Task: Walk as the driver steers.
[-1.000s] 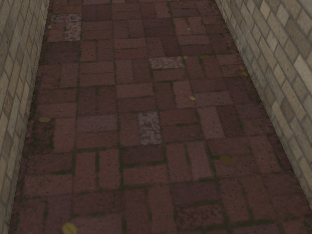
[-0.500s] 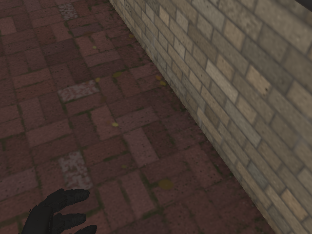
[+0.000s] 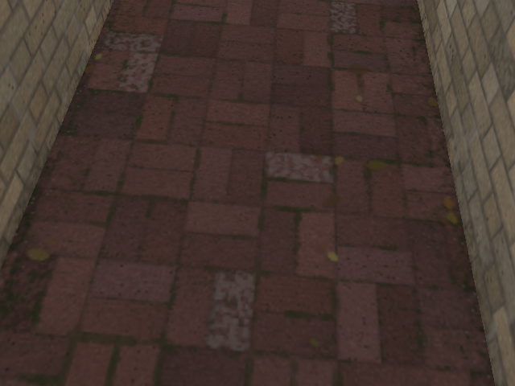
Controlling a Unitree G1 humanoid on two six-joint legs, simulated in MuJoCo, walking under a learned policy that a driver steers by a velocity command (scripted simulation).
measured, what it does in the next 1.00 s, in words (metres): walks ahead: right foot, then left foot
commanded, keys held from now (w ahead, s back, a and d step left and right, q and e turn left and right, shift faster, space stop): q+shift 0.22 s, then shift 0.42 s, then w+shift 0.02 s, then w+e+shift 0.08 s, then e+shift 0.26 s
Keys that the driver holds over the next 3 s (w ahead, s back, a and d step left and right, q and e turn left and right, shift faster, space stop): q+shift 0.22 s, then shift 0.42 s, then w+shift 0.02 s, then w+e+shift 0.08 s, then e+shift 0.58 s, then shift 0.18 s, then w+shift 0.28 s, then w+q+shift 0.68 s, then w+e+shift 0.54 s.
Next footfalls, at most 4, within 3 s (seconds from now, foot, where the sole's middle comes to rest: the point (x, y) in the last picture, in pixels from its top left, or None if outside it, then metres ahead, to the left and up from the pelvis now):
0.42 right None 0.23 -0.15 -0.74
0.70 left None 0.08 0.08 -0.74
1.06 right None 0.34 -0.10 -0.74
1.44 left None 0.40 0.11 -0.74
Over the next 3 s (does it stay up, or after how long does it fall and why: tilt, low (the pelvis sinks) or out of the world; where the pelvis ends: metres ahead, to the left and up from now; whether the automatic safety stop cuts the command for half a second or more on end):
stays up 1.25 0.05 0.03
